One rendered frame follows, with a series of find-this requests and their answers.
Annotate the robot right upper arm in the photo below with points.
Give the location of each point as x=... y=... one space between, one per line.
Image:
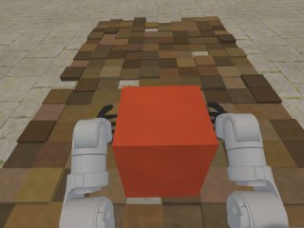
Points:
x=255 y=209

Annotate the robot left hand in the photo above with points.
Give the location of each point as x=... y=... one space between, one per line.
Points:
x=108 y=117

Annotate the robot right forearm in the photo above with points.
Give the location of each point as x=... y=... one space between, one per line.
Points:
x=243 y=142

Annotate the robot left forearm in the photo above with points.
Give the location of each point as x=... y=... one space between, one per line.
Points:
x=88 y=162

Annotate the carton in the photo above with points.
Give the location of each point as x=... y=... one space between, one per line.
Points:
x=164 y=141

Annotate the robot right hand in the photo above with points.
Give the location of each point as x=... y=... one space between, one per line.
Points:
x=219 y=110

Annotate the robot left upper arm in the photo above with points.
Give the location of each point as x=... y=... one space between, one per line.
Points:
x=88 y=212

